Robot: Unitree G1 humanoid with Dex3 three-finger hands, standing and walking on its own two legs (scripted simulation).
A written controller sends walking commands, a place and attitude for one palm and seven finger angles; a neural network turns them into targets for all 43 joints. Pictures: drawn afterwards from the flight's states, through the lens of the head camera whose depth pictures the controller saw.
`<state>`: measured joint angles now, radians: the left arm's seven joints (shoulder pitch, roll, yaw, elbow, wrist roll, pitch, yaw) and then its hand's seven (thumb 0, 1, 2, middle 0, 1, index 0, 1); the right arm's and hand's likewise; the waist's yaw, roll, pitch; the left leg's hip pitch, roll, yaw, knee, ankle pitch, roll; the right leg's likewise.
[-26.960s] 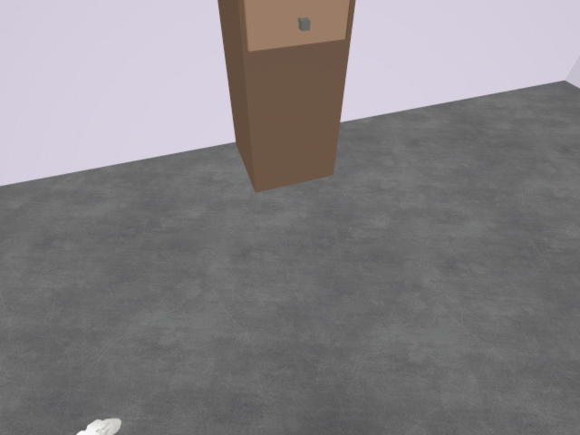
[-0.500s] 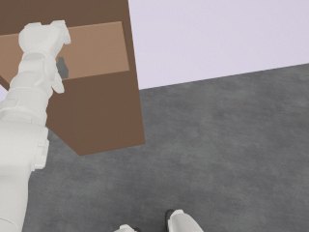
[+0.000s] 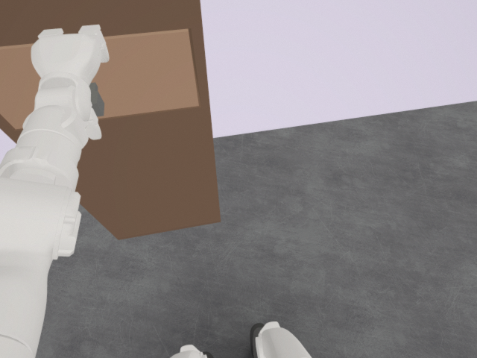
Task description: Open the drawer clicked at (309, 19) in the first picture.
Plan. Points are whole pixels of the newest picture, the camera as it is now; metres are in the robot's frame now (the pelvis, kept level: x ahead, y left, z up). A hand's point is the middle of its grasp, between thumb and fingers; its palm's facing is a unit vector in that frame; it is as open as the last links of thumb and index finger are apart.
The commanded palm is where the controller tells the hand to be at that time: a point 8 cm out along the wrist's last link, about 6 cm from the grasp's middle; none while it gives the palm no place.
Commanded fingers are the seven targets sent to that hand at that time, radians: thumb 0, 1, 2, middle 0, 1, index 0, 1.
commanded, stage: lower the fingers behind the handle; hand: left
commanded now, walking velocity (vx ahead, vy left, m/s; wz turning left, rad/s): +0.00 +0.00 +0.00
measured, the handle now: (92, 97) +0.59 +0.21 +0.06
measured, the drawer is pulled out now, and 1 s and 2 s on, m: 0.00 0.00 0.00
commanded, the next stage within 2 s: close the thumb around the handle in 1.00 s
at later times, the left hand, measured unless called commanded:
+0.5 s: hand (83, 111) +0.54 +0.21 +0.08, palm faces -0.12 +0.06 -0.99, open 13.8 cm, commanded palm +0.54 +0.23 +0.08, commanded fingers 0.00 -0.50 0.30 -0.30 -1.20 -0.30 -1.20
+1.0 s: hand (96, 117) +0.55 +0.20 +0.05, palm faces +0.01 +0.00 -1.00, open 13.5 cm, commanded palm +0.55 +0.22 +0.08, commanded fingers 0.00 -0.50 0.30 -0.30 -1.20 -0.30 -1.20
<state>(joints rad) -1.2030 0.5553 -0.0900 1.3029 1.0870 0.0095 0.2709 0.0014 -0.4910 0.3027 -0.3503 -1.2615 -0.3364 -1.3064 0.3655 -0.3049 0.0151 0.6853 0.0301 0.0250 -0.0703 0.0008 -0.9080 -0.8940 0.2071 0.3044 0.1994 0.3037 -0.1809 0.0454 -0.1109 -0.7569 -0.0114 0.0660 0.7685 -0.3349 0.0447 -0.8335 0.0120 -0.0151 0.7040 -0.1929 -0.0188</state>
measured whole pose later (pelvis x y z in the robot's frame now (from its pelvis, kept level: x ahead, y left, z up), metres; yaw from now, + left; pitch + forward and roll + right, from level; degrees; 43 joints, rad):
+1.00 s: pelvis +0.00 +0.01 -0.02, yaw +0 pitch +22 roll -1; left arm -1.17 0.52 -0.06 1.35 1.10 0.05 0.37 0.00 -0.49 0.30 -0.39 -1.22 -0.37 -1.28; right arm 0.31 -0.27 0.04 0.69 0.01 0.04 -0.05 0.00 -0.91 -0.89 0.21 0.30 0.20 0.30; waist -0.20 0.06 -0.12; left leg -0.90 -0.02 0.03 0.90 -0.39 0.06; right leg -0.96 0.01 -0.04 0.80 -0.23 -0.01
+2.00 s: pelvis -0.01 +0.00 -0.03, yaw +0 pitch +23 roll -1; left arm -1.14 0.59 -0.04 1.30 1.11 -0.03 0.31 0.00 0.56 0.81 -0.41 -1.35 -0.42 -1.35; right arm 0.37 -0.29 0.02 0.69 0.00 0.00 -0.06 0.00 -0.91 -0.89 0.21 0.30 0.20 0.30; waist -0.20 0.06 -0.11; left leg -0.95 -0.02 0.03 0.94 -0.40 0.05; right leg -1.01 0.02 -0.03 0.85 -0.24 -0.02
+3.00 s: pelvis +0.02 +0.00 -0.01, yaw +0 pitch +21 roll -1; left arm -1.05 0.54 -0.05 1.25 1.10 -0.03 0.33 -0.01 0.56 0.79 -0.41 -1.35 -0.40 -1.35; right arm 0.37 -0.28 -0.01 0.71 -0.01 0.05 -0.05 0.00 -0.91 -0.89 0.21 0.30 0.20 0.30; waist -0.17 0.05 -0.11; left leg -0.83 -0.02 0.02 0.86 -0.40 0.04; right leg -0.89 0.02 -0.03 0.78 -0.26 -0.02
